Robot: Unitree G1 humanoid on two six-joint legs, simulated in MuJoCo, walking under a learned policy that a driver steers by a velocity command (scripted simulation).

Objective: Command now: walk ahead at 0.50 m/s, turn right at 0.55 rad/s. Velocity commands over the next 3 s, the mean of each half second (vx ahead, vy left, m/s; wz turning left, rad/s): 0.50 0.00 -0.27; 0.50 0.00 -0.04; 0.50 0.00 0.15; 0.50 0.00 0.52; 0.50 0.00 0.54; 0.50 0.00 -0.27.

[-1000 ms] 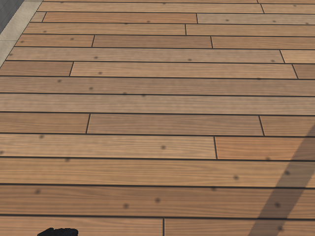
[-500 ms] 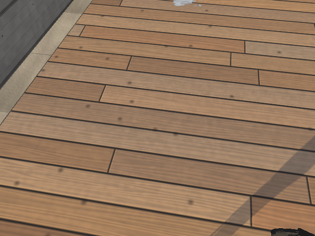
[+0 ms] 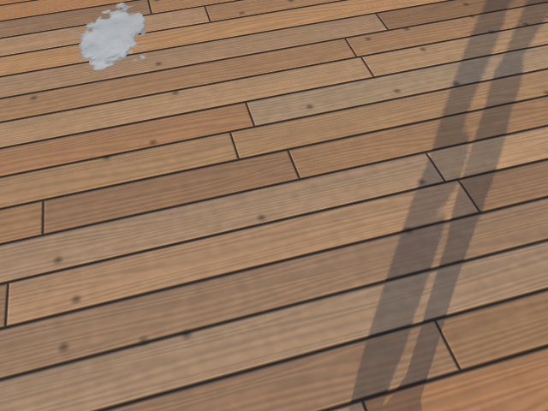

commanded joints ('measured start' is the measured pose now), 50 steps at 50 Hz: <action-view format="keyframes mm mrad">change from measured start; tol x32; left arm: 1 -79 70 15 -104 1 -9 -16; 5 357 242 104 -1 -4 6 15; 34 370 34 -10 110 12 -61 43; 50 -95 41 -4 -6 7 -67 31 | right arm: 1 -24 -200 -48 -47 18 11 -7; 27 -401 -64 18 -175 12 -30 57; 34 157 -217 -43 -32 5 -22 46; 50 34 -156 -7 2 12 -19 11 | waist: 1 30 85 49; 7 190 -118 -377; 28 138 -38 48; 34 -41 286 -457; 50 -3 83 21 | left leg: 1 17 309 -57 13 605 140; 4 -53 260 -7 418 921 91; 6 -714 11 -105 1058 -264 -10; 7 -797 13 -313 1148 -289 9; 28 -746 73 -266 265 339 54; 32 -172 41 -245 284 293 155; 34 374 400 -990 118 32 378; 39 -210 239 -560 -44 112 243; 50 -201 179 -309 -112 306 213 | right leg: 1 10 33 -51 -45 -88 -42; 4 422 158 -113 -123 -119 -122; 7 1020 -248 784 -410 -394 -360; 14 500 -96 247 -512 91 -234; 26 674 -103 110 -515 92 -167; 31 756 -98 82 -230 603 -111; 35 -87 131 159 671 -524 -9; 50 53 14 9 -96 143 48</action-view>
